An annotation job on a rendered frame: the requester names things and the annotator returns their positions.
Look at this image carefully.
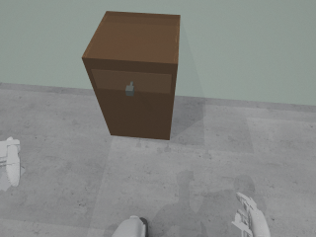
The cabinet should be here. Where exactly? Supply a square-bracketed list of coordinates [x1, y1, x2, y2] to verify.
[81, 11, 181, 140]

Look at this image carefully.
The handle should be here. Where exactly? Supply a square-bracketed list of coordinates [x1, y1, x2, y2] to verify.
[125, 81, 134, 97]

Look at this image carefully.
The robot right hand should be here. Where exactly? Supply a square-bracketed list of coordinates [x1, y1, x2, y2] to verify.
[231, 193, 271, 237]

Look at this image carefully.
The robot left hand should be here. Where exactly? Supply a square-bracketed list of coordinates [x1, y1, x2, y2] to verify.
[0, 136, 26, 192]

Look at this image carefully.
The left robot shin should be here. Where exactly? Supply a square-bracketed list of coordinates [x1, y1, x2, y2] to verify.
[129, 216, 142, 222]

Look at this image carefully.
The robot left thigh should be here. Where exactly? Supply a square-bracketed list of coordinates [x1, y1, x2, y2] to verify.
[112, 219, 146, 237]

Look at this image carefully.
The drawer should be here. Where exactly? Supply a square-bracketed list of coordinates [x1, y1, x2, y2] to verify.
[91, 69, 172, 94]

